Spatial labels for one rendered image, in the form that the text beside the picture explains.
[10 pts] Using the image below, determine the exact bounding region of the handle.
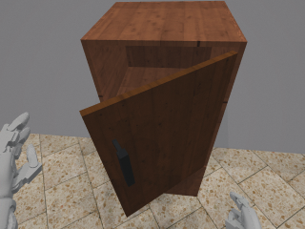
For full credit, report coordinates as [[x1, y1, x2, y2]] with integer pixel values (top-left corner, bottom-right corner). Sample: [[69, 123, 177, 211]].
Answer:
[[112, 138, 135, 187]]

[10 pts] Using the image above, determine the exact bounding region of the robot right hand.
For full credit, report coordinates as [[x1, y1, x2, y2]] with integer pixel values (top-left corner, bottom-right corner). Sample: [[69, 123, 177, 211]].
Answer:
[[225, 191, 262, 229]]

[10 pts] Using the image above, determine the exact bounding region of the cupboard door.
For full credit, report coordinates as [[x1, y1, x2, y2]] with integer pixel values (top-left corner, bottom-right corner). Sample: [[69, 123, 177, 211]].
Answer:
[[79, 51, 238, 217]]

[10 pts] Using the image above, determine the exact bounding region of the robot left hand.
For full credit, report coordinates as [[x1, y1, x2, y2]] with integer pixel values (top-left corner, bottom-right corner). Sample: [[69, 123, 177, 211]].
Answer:
[[0, 112, 42, 198]]

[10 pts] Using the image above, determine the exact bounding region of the robot left forearm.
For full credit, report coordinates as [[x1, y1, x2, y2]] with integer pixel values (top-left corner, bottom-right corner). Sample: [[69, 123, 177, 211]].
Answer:
[[0, 198, 18, 229]]

